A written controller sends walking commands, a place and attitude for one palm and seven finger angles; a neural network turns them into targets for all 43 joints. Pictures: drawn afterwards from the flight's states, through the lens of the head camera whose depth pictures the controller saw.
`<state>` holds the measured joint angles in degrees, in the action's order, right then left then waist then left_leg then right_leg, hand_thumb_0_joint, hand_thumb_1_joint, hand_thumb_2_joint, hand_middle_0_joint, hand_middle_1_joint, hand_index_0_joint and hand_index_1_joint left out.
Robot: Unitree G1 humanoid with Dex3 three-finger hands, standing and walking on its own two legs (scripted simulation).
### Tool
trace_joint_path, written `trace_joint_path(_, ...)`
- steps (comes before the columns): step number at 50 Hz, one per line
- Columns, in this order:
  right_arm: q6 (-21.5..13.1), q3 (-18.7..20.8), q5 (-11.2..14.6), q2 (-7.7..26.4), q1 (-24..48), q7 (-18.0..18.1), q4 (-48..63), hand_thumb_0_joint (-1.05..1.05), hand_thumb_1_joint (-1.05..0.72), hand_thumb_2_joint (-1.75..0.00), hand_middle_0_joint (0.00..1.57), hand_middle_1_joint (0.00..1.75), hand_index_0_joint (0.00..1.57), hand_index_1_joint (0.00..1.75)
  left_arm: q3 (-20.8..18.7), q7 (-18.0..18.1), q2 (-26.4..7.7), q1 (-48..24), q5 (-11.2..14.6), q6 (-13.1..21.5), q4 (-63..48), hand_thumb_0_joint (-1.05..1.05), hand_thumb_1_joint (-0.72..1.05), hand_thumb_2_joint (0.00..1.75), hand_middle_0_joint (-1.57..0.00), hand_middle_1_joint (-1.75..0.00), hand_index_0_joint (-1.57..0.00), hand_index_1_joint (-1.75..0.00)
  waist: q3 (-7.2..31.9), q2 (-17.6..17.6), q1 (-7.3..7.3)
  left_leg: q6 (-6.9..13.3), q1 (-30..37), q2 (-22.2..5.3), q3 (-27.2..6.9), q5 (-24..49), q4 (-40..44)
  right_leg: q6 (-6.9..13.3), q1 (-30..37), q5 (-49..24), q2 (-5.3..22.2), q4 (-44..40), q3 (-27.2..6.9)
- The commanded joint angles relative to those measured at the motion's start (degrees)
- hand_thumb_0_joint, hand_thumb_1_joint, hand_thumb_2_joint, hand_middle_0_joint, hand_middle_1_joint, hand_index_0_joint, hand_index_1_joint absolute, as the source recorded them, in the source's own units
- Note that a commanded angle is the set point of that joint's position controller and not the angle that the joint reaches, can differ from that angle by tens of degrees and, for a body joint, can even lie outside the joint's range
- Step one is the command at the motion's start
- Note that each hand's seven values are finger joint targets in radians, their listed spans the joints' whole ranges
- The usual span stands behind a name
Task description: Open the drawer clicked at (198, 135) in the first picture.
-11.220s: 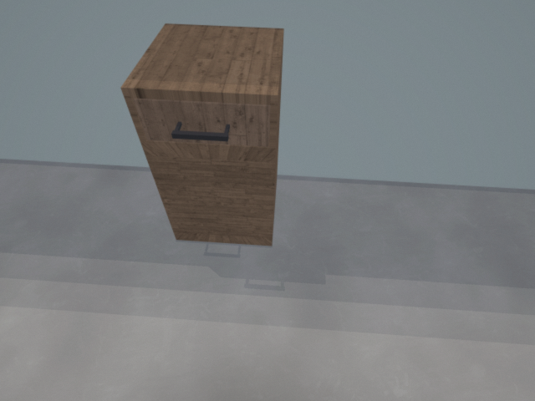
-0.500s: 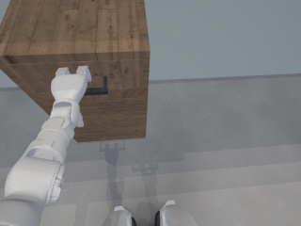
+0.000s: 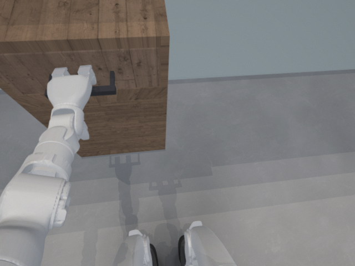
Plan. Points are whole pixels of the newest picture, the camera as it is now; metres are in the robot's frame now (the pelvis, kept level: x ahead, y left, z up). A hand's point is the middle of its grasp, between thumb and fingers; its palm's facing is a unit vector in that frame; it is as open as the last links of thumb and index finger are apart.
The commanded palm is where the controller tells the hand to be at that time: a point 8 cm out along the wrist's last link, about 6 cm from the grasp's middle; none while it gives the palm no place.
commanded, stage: lower the fingers behind the handle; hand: left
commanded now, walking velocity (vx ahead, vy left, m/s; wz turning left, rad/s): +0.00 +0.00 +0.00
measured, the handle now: (82, 84) +0.56 +0.19 -0.03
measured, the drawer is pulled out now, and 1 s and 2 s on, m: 0.00 0.00 0.03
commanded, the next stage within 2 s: close the thumb around the handle in 0.72 s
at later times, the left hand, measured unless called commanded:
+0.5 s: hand (80, 107) +0.51 +0.20 -0.05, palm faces -0.07 -0.04 -1.00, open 13.8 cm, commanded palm +0.50 +0.18 +0.00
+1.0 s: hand (80, 107) +0.51 +0.20 -0.05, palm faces -0.07 -0.04 -1.00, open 13.0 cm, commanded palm +0.50 +0.18 +0.00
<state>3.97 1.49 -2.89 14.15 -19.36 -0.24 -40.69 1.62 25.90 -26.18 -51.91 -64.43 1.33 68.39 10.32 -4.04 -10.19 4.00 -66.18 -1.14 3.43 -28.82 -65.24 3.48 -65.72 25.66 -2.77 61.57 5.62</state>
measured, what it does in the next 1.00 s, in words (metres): stands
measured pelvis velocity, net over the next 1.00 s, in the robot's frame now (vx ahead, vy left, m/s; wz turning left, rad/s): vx -0.01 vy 0.01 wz -0.01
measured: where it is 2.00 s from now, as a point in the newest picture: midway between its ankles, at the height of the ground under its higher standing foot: outside the picture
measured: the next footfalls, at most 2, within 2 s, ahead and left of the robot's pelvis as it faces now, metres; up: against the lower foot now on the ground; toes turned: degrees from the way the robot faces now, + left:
none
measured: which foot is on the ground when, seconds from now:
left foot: down 0.00-1.00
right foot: down 0.00-1.00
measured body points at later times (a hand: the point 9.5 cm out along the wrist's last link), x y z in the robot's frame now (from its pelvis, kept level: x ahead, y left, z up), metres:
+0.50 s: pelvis -0.01 +0.01 -0.02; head +0.16 +0.02 +0.40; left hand +0.51 +0.20 +0.00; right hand +0.00 -0.26 -0.14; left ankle +0.00 +0.08 -0.64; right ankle +0.02 -0.09 -0.64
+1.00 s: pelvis -0.01 +0.01 -0.02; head +0.16 +0.02 +0.40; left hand +0.50 +0.20 +0.00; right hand -0.01 -0.26 -0.14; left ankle +0.00 +0.08 -0.64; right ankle +0.02 -0.09 -0.64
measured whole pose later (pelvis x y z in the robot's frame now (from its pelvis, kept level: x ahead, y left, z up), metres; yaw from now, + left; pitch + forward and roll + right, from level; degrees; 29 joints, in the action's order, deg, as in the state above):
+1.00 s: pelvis -0.01 +0.01 -0.02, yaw +0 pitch +31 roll -4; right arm 3.8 1.1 -2.7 14.2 -18.5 -0.6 -40.8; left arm 2.3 27.0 -26.2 -52.4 -64.1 0.4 67.1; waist 10.7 -4.3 -10.0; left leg 4.5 -70.7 -1.2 3.0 -30.3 -69.9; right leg 3.1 -69.8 26.8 -2.7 65.5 6.2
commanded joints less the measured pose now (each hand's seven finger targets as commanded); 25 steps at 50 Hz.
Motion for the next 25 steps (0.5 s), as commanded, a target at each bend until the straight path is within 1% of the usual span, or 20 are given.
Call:
trace_joint_path(1,-0.54,3.59,-0.41,10.06,-10.7,0.43,1.52,0.0,-0.9,-0.9,0.2,0.3,0.2,0.3,-2.94,2.56,-13.23,-23.71,0.03,1.3,-11.6,0.0,-0.5,0.3,-0.3,-1.2,-0.3,-1.2,32.35,-4.41,-0.95,-0.89,21.17,1.25,-6.67,24.33,4.08,-1.35,14.69,-19.08,-0.82,-5.38,-4.64)
trace_joint_path(2,-0.63,3.66,-0.45,9.92,-10.88,0.48,1.21,0.0,-0.9,-0.9,0.2,0.3,0.2,0.3,-2.74,2.72,-12.91,-24.17,-0.21,1.41,-11.55,0.0,-0.5,0.3,-0.3,-1.2,-0.3,-1.2,31.59,-3.72,-1.41,-0.84,20.82,1.09,-6.65,24.64,3.72,-1.4,14.2,-19.33,-0.84,-5.15,-4.5)
trace_joint_path(3,-0.72,3.71,-0.49,9.97,-10.81,0.39,1.14,0.0,-0.9,-0.9,0.2,0.3,0.2,0.3,-2.84,2.94,-12.94,-23.98,-0.24,1.57,-11.86,0.0,-0.5,0.3,-0.3,-1.2,-0.3,-1.2,31.86,-4.43,-1.28,-0.86,20.64,1.14,-6.48,24.27,3.47,-1.44,14.04,-19.07,-0.82,-5.08,-4.6)
trace_joint_path(4,-0.77,3.69,-0.49,9.81,-10.67,0.32,0.98,0.0,-0.9,-0.9,0.2,0.3,0.2,0.3,-2.33,3.0,-12.01,-24.24,-0.04,1.59,-11.51,0.0,-0.5,0.3,-0.3,-1.2,-0.3,-1.2,31.55,-3.86,-1.66,-0.9,20.74,1.09,-6.94,24.47,3.26,-1.36,13.16,-18.86,-0.89,-4.87,-4.5)
trace_joint_path(5,-0.8,3.69,-0.54,10.1,-11.07,0.33,0.79,0.0,-0.9,-0.9,0.2,0.3,0.2,0.3,-3.47,3.3,-13.52,-24.11,-0.25,1.76,-12.03,0.0,-0.5,0.3,-0.3,-1.2,-0.3,-1.2,31.88,-4.01,-1.24,-1.0,20.68,0.93,-7.17,24.93,3.09,-1.38,13.05,-19.04,-0.87,-4.32,-4.29)
trace_joint_path(6,-0.76,3.9,-0.61,9.99,-10.97,0.26,0.85,0.0,-0.9,-0.9,0.2,0.3,0.2,0.3,-2.48,3.43,-12.06,-24.21,-0.35,1.81,-12.56,0.0,-0.5,0.3,-0.3,-1.2,-0.3,-1.2,32.84,-5.22,-1.55,-1.13,21.95,0.85,-7.28,25.89,2.82,-1.37,12.26,-19.47,-0.86,-4.25,-4.3)
trace_joint_path(7,-0.74,3.93,-0.67,10.01,-11.02,0.11,0.74,0.0,-0.9,-0.9,0.2,0.3,0.2,0.3,-2.49,3.57,-11.73,-23.48,-0.38,1.72,-12.36,0.0,-0.5,0.3,-0.3,-1.2,-0.3,-1.2,33.06,-5.87,-1.2,-1.34,22.7,0.74,-7.63,26.29,2.67,-1.27,11.25,-18.91,-0.87,-4.0,-3.99)
trace_joint_path(8,-0.63,3.91,-0.67,10.1,-10.93,0.08,0.54,0.0,-0.9,-0.9,0.2,0.3,0.2,0.3,-2.85,3.79,-12.08,-23.15,-0.42,1.38,-11.7,0.0,-0.5,0.3,-0.3,-1.2,-0.3,-1.2,31.9,-4.86,-1.4,-1.36,22.25,0.64,-7.62,26.26,2.51,-1.3,10.8,-18.72,-0.99,-3.95,-3.88)
trace_joint_path(9,-0.65,3.91,-0.73,9.94,-10.81,-0.01,0.46,0.0,-0.9,-0.9,0.2,0.3,0.2,0.3,-2.15,3.88,-11.1,-24.48,-0.24,1.41,-12.13,0.0,-0.5,0.3,-0.3,-1.2,-0.3,-1.2,32.43,-5.65,-1.81,-1.42,22.7,0.58,-7.85,26.76,2.33,-1.32,10.15,-18.74,-0.96,-3.56,-3.85)
trace_joint_path(10,-0.6,3.91,-0.67,10.12,-10.88,-0.12,0.44,0.0,-0.9,-0.9,0.2,0.3,0.2,0.3,-2.29,3.99,-11.39,-23.79,-0.4,1.21,-11.54,0.0,-0.5,0.3,-0.3,-1.2,-0.3,-1.2,32.04,-5.87,-1.44,-1.49,22.41,0.56,-7.93,25.97,2.17,-1.27,9.42,-17.77,-0.94,-3.43,-3.63)
trace_joint_path(11,-0.56,3.83,-0.71,10.14,-10.77,-0.06,0.4,0.0,-0.9,-0.9,0.2,0.3,0.2,0.3,-2.25,4.17,-11.5,-24.33,-0.5,0.97,-11.4,0.0,-0.5,0.3,-0.3,-1.2,-0.3,-1.2,31.75,-5.03,-1.83,-1.42,21.9,0.47,-7.97,25.56,2.02,-1.29,9.31,-17.56,-1.03,-3.31,-3.65)
trace_joint_path(12,-0.64,3.82,-0.73,10.06,-10.67,-0.15,0.6,0.0,-0.9,-0.9,0.2,0.3,0.2,0.3,-2.0,4.21,-11.15,-24.32,-0.41,0.91,-11.73,0.0,-0.5,0.3,-0.3,-1.2,-0.3,-1.2,31.88,-6.01,-1.53,-1.41,21.54,0.69,-7.75,25.43,1.91,-1.23,9.59,-17.65,-0.98,-3.25,-3.73)
trace_joint_path(13,-0.55,3.77,-0.74,10.1,-10.7,-0.19,0.44,0.0,-0.9,-0.9,0.2,0.3,0.2,0.3,-2.03,4.25,-11.08,-23.51,-0.35,0.43,-10.43,0.0,-0.5,0.3,-0.3,-1.2,-0.3,-1.2,31.44,-4.75,-1.76,-1.31,20.91,0.64,-7.68,25.12,1.79,-1.24,9.8,-17.8,-1.06,-3.22,-3.74)
trace_joint_path(15,-0.31,3.66,-0.64,10.14,-10.6,-0.26,0.67,0.0,-0.9,-0.9,0.2,0.3,0.2,0.3,-1.79,3.91,-10.5,-21.84,-0.23,-0.24,-8.96,0.0,-0.5,0.3,-0.3,-1.2,-0.3,-1.2,30.71,-4.62,-1.46,-1.45,20.61,0.64,-7.83,25.53,1.7,-1.26,9.22,-17.75,-0.99,-2.78,-3.47)
trace_joint_path(16,-0.32,3.48,-0.56,10.08,-10.27,-0.33,0.79,0.0,-0.9,-0.9,0.2,0.3,0.2,0.3,-1.02,3.77,-9.91,-22.52,-0.19,-0.51,-8.71,0.0,-0.5,0.3,-0.3,-1.2,-0.3,-1.2,29.61,-5.11,-1.7,-1.36,19.54,0.69,-7.5,23.91,1.65,-1.22,8.69,-16.64,-1.0,-2.93,-3.52)
trace_joint_path(17,-0.32,3.49,-0.51,10.21,-10.42,-0.25,0.79,0.0,-0.9,-0.9,0.2,0.3,0.2,0.3,-1.31,3.72,-10.56,-23.05,-0.19,-0.78,-8.7,0.0,-0.5,0.3,-0.3,-1.2,-0.3,-1.2,29.57,-3.86,-2.06,-1.18,18.96,0.64,-7.51,23.17,1.61,-1.3,9.04,-16.41,-0.99,-2.99,-3.54)
trace_joint_path(20,-0.38,3.34,-0.32,10.32,-10.54,-0.04,1.36,0.0,-0.9,-0.9,0.2,0.3,0.2,0.3,-1.83,3.08,-12.0,-24.52,0.17,-0.92,-9.95,0.0,-0.5,0.3,-0.3,-1.2,-0.3,-1.2,31.5,-4.83,-1.88,-1.15,19.49,0.75,-7.72,23.18,1.69,-1.32,9.89,-16.53,-0.94,-2.74,-3.66)
trace_joint_path(21,-0.36,3.36,-0.31,10.17,-10.56,0.04,1.48,0.0,-0.9,-0.9,0.2,0.3,0.2,0.3,-1.56,2.75,-11.64,-23.93,0.13,-0.93,-10.11,0.0,-0.5,0.3,-0.3,-1.2,-0.3,-1.2,32.18,-5.13,-1.72,-1.17,19.88,0.78,-7.61,24.13,1.48,-1.29,10.24,-17.48,-0.97,-2.61,-3.74)
trace_joint_path(23,-0.35,3.33,-0.27,10.12,-10.37,0.14,1.66,0.0,-0.9,-0.9,0.2,0.3,0.2,0.3,-1.67,2.31,-11.53,-23.07,0.23,-0.81,-10.35,0.0,-0.5,0.3,-0.3,-1.2,-0.3,-1.2,31.29,-4.62,-1.61,-1.21,20.07,0.63,-7.66,24.16,1.61,-1.35,10.12,-17.36,-0.95,-2.86,-3.68)
trace_joint_path(25,-0.38,3.24,-0.21,10.05,-10.38,0.16,1.92,0.0,-0.9,-0.9,0.2,0.3,0.2,0.3,-1.87,1.97,-11.51,-22.44,0.49,-0.12,-11.33,0.0,-0.5,0.3,-0.3,-1.2,-0.3,-1.2,32.4,-4.74,-1.18,-1.25,20.74,0.53,-7.99,25.0,1.55,-1.35,10.27,-17.77,-0.95,-2.45,-3.6)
